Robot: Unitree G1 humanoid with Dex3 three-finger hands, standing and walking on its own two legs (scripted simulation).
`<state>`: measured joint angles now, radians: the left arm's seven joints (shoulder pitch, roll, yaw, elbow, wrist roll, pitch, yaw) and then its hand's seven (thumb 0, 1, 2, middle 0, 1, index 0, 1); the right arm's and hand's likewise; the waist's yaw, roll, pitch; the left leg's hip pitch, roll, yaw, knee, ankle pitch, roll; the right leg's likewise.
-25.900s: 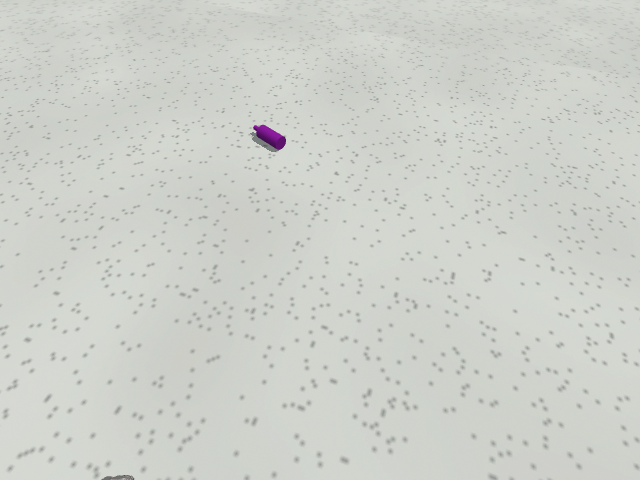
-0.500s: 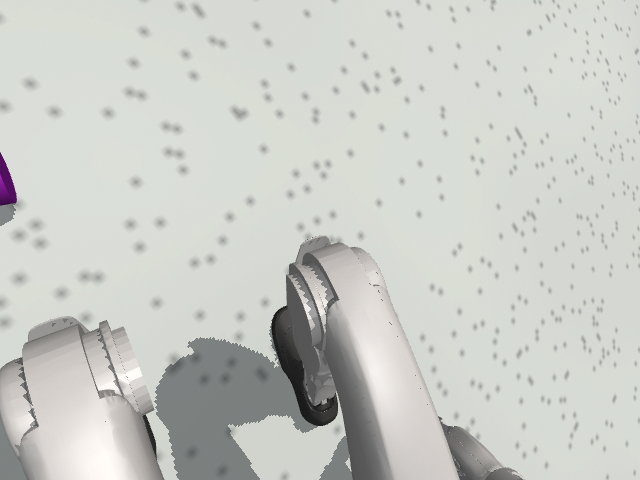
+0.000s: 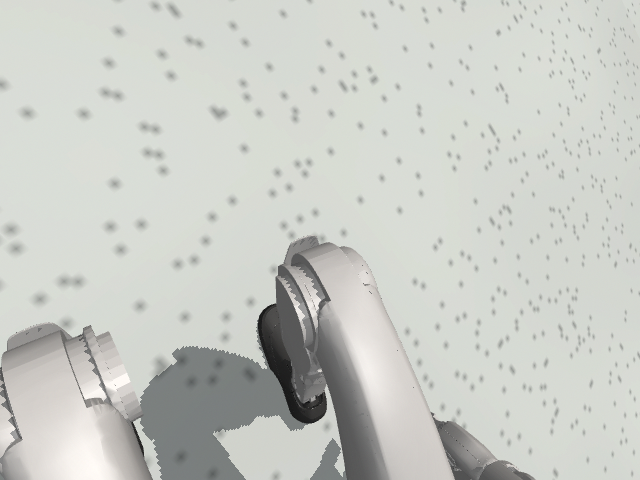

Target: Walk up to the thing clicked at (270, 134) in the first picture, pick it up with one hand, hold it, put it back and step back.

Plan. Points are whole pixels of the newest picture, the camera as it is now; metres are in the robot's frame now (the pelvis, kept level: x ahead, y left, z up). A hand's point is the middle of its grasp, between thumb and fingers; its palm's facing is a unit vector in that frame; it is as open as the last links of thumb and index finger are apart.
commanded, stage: close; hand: left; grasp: from above
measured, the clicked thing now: out of the picture +0.47 +0.33 -0.26
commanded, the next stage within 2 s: settle in 1.28 s
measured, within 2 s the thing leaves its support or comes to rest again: leaves its support in 1.74 s
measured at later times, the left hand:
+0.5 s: hand out of the picture +0.45 +0.30 -0.24, palm faces -0.47 -0.14 -0.87, open 10.6 cm
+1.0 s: hand out of the picture +0.46 +0.30 -0.24, palm faces -0.46 -0.12 -0.88, open 10.1 cm
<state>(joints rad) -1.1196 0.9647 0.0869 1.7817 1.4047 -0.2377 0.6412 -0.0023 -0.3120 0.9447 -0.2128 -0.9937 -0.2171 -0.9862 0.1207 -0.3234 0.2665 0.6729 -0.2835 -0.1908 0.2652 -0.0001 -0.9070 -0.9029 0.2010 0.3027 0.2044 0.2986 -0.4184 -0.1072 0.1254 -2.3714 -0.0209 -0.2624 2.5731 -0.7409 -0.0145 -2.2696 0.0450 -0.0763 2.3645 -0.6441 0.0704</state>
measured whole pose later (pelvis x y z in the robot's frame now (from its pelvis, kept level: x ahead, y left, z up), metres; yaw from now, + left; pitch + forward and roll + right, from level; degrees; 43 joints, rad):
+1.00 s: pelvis +0.00 +0.00 +0.01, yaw +0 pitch +29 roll -15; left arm -1.12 0.98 0.07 1.77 1.36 -0.24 0.60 0.01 0.04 0.51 -0.62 -0.62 -0.62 -0.60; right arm 0.12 -0.34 0.28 0.65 -0.26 -0.20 0.26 0.00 -0.91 -0.90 0.20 0.30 0.20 0.30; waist -0.41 -0.10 0.14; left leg -2.36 -0.02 -0.26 2.56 -0.73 -0.02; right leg -2.25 0.04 -0.08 2.34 -0.63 0.08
